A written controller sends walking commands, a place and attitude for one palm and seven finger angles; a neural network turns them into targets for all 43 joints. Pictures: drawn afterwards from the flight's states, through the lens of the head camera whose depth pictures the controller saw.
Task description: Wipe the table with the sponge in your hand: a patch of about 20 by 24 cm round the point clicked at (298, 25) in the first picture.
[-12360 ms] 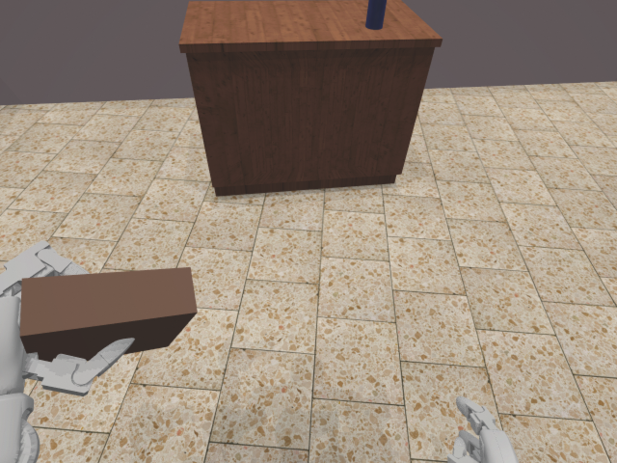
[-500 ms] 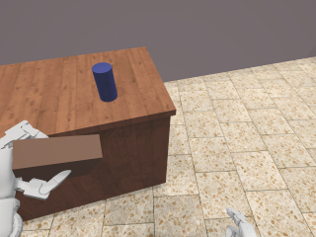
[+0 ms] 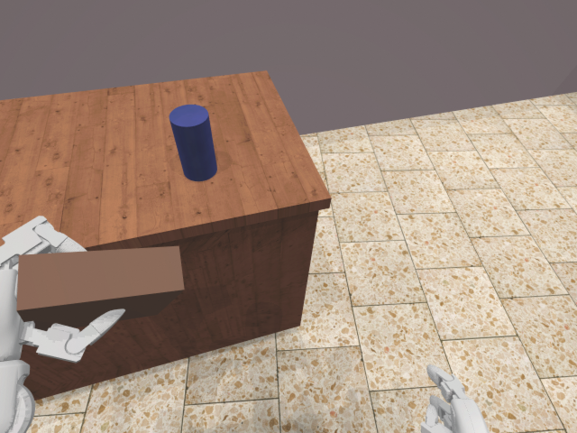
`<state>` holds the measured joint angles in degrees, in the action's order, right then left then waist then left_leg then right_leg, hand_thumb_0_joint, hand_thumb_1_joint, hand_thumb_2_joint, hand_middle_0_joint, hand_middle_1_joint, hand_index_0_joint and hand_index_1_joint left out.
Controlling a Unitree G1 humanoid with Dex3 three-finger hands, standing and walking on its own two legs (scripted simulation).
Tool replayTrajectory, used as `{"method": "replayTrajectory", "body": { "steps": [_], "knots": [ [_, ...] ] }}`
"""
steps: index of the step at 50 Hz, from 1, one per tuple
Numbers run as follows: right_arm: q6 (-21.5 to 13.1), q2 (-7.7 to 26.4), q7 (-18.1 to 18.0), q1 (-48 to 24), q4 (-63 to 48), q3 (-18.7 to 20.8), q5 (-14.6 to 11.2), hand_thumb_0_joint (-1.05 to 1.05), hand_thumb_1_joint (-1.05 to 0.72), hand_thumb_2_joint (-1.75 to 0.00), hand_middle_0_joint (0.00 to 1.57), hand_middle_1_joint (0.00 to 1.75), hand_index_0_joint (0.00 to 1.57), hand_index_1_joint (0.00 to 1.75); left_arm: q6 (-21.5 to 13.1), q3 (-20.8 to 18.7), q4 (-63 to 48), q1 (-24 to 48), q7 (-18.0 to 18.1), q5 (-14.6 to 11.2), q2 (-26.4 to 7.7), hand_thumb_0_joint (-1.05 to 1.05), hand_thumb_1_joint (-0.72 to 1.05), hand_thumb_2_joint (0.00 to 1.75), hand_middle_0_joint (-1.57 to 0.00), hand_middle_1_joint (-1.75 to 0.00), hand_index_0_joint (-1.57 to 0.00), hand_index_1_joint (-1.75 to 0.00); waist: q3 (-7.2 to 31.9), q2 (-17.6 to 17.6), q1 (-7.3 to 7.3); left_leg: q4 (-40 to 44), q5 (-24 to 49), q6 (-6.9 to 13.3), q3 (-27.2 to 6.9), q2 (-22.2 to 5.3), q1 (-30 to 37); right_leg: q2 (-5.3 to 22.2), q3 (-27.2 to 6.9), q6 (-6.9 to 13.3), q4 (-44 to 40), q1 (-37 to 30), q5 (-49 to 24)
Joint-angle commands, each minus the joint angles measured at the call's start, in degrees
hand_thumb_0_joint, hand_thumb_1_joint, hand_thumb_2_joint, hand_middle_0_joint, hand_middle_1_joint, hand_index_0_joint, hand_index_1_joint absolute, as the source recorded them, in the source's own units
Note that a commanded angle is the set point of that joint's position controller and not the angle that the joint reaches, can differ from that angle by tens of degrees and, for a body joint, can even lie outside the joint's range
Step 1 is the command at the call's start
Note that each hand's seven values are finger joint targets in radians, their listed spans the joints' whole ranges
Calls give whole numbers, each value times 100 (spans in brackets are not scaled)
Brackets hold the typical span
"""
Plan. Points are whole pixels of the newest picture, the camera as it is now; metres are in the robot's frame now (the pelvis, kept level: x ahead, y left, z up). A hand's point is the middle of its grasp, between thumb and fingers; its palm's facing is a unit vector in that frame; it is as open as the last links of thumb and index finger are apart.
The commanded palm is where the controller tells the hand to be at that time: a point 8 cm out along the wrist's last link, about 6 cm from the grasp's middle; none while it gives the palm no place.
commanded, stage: shuffle to correct the standing spot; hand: left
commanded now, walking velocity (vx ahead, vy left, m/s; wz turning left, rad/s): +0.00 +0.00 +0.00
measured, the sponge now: (126, 288) +0.24 +0.20 +0.13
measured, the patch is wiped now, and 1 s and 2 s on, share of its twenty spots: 0.00 0.00 0.00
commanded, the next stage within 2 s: come to a stop and stand still in 1.82 s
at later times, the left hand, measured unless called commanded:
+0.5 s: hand (64, 228) +0.28 +0.27 +0.17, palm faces +0.41 -0.81 -0.41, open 8.9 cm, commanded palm +0.22 +0.31 +0.18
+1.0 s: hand (83, 191) +0.34 +0.27 +0.17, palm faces +0.25 -0.84 -0.49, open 8.9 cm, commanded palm +0.29 +0.33 +0.18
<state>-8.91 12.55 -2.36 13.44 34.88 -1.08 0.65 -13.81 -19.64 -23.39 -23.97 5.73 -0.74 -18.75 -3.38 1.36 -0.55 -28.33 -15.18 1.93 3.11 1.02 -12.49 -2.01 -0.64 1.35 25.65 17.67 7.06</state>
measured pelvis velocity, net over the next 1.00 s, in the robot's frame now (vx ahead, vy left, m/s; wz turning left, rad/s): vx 0.09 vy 0.07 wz -0.13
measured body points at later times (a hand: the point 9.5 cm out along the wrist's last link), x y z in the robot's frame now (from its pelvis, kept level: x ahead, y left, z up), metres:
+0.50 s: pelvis +0.06 +0.03 -0.01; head +0.07 +0.02 +0.43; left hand +0.26 +0.31 +0.19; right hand +0.24 -0.20 -0.09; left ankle +0.00 +0.10 -0.74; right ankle +0.07 -0.10 -0.74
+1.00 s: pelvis +0.09 +0.07 -0.01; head +0.12 +0.05 +0.44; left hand +0.32 +0.32 +0.19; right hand +0.23 -0.19 -0.11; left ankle +0.11 +0.22 -0.67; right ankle +0.09 -0.03 -0.74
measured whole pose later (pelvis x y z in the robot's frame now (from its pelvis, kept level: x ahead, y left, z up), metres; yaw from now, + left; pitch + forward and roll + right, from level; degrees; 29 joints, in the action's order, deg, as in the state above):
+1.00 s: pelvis +0.09 +0.07 -0.01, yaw -7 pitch -1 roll +0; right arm -0.3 13.8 -0.1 9.2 33.3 0.8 -0.9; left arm -10.3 -21.3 -31.4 -30.8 8.6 -2.3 -21.2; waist -4.5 -2.5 1.8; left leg -61.5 -23.0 -0.7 -1.4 -2.3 -28.1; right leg 1.1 4.2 1.8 34.6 16.4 17.5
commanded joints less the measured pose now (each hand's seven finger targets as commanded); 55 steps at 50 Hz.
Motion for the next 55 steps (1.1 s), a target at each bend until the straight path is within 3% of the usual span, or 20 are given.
{"method": "replayTrajectory", "body": {
  "steps": [1, 5, 11, 21, 24, 26, 28, 30, 31, 32, 34, 37, 40, 41, 42, 43, 45, 47, 51, 55],
  "knots": [
    [-295, 643, -63, -675, -996, 233, 17, 0, -90, -90, 20, 30, 20, 30, -341, -972, -1599, 911, 254, -104, -1213, 0, 10, 130, -120, -160, -120, -160, 962, -788, -34, 906, 173, -93, -609, -563, -315, 402, -279, 0, -185, -1044, -196],
    [-261, 701, 30, -696, -1041, 300, 16, 0, -90, -90, 20, 30, 20, 30, -268, -711, -1613, 425, 243, -117, -958, 0, 10, 130, -120, -160, -120, -160, 1245, -625, 13, 500, 1099, -166, -415, -504, 30, 506, -324, 115, 27, -1183, -956],
    [22, 733, 50, -749, -1123, 341, -9, 0, -90, -90, 20, 30, 20, 30, -118, -738, -1363, 227, 281, -166, -998, 0, 10, 130, -120, -160, -120, -160, 987, -252, 78, 335, 562, -110, -358, -499, -95, 544, -520, 236, 342, -828, -531],
    [315, 724, 55, -889, -1377, 324, -80, 0, -90, -90, 20, 30, 20, 30, 64, -835, -1728, 397, 327, -246, -1213, 0, 10, 130, -120, -160, -120, -160, 836, -697, 70, 87, 2169, -232, -328, -713, 357, 307, 15, 199, 1071, -303, 110],
    [410, 758, 83, -925, -1393, 376, -126, 0, -90, -90, 20, 30, 20, 30, 139, -912, -1574, 134, 358, -277, -1223, 0, 10, 130, -120, -160, -120, -160, 1022, -75, 41, -762, 1885, -334, -82, -439, -307, 672, -741, 526, 940, -1058, -1069],
    [488, 755, 111, -962, -1365, 423, -141, 0, -90, -90, 20, 30, 20, 30, 146, -952, -1579, 4, 381, -309, -1258, 0, 10, 130, -120, -160, -120, -160, 1146, 602, 40, -1847, 449, -289, 71, -64, -942, 1491, -2101, 952, 465, -1376, -1779],
    [567, 689, 161, -996, -1329, 371, -144, 0, -90, -90, 20, 30, 20, 30, 104, -1060, -1706, 33, 429, -269, -1339, 0, 10, 130, -120, -160, -120, -160, 1006, 454, -9, -1949, -1549, -166, -601, -344, -1521, 2112, -2972, 1102, 211, -1337, -1622],
    [615, 671, 171, -901, -1202, 342, -133, 0, -90, -90, 20, 30, 20, 30, 83, -1033, -1859, 85, 456, -246, -1259, 0, 10, 130, -120, -160, -120, -160, 984, 315, 195, -758, -1200, -35, -818, -504, -588, 1795, -2267, 717, 578, -475, -992],
    [612, 673, 122, -940, -1188, 338, -126, 0, -90, -90, 20, 30, 20, 30, 84, -1062, -1951, 16, 450, -260, -1267, 0, 10, 130, -120, -160, -120, -160, 1073, -174, 248, -176, -309, -39, -482, -338, 213, 1141, -1444, 452, 1005, -71, -812],
    [601, 710, 47, -968, -1201, 373, -138, 0, -90, -90, 20, 30, 20, 30, 89, -1070, -2116, -23, 435, -292, -1286, 0, 10, 130, -120, -160, -120, -160, 1212, -810, 232, 110, 676, 23, -565, -534, 872, 528, -638, 169, 1662, 338, -495],
    [546, 675, 2, -988, -1302, 344, -135, 0, -90, -90, 20, 30, 20, 30, 149, -1057, -2013, -26, 412, -269, -1299, 0, 10, 130, -120, -160, -120, -160, 785, -1610, 183, 855, 1410, 278, -1350, -1290, 1066, 77, 324, -186, 2747, 1398, 1954],
    [318, 671, 37, -940, -1206, 320, -93, 0, -90, -90, 20, 30, 20, 30, 182, -765, -1903, 680, 454, -171, -1231, 0, 10, 130, -120, -160, -120, -160, 510, -910, 191, 644, 2746, 443, -979, -1326, 1016, 284, 464, -84, 2610, 1308, 1998],
    [316, 774, 90, -1032, -1211, 324, -100, 0, -90, -90, 20, 30, 20, 30, 361, -689, -1522, 467, 463, -123, -1153, 0, 10, 130, -120, -160, -120, -160, 884, -624, 43, -463, 2617, 134, -139, -851, 1, 316, 792, 74, 276, -1002, 424],
    [364, 757, 89, -1064, -1241, 345, -108, 0, -90, -90, 20, 30, 20, 30, 371, -794, -1478, 268, 470, -121, -1259, 0, 10, 130, -120, -160, -120, -160, 1195, 14, -28, -1708, 1904, 56, 62, -528, -1068, 841, -86, 372, 65, -2278, -808],
    [409, 731, 119, -1117, -1289, 371, -125, 0, -90, -90, 20, 30, 20, 30, 363, -862, -1347, -129, 476, -161, -1382, 0, 10, 130, -120, -160, -120, -160, 1345, 650, -9, -3194, 267, -87, 143, -49, -2160, 2113, -1886, 905, -113, -2832, -2106],
    [422, 938, 168, -904, -1235, 522, -163, 0, -90, -90, 20, 30, 20, 30, 280, -838, -1416, -372, 432, -288, -1203, 0, 10, 130, -120, -160, -120, -160, 1249, 728, 39, -4059, -1036, -237, -495, -93, -2472, 2657, -2748, 1149, -457, -2381, -2109],
    [535, 741, 252, -916, -1173, 421, -159, 0, -90, -90, 20, 30, 20, 30, 86, -1222, -1961, -725, 458, -295, -1469, 0, 10, 130, -120, -160, -120, -160, 783, -32, 11, -4264, -1092, -277, -1195, -619, -2703, 2723, -2312, 1131, -413, -1530, -1458],
    [637, 654, 243, -941, -1051, 385, -133, 0, -90, -90, 20, 30, 20, 30, -51, -1427, -2030, -759, 490, -219, -1625, 0, 10, 130, -120, -160, -120, -160, 947, -119, 68, -3716, -983, -277, -1156, -781, -2272, 2378, -1499, 894, -262, -1088, -1693],
    [470, 450, 47, -1010, -1004, 350, -164, 0, -90, -90, 20, 30, 20, 30, 13, -1206, -1605, -319, 489, -231, -1370, 0, 10, 130, -120, -160, -120, -160, 801, 662, 43, -1771, -236, -250, -34, -375, -662, 1792, -622, 477, -400, -300, -991],
    [274, 488, -84, -1022, -979, 421, -170, 0, -90, -90, 20, 30, 20, 30, 193, -992, -1281, -41, 404, -238, -1242, 0, 10, 130, -120, -160, -120, -160, 556, 577, 57, -367, 206, -198, 295, -102, 272, 1349, -145, 39, 142, -103, -103]
  ]
}}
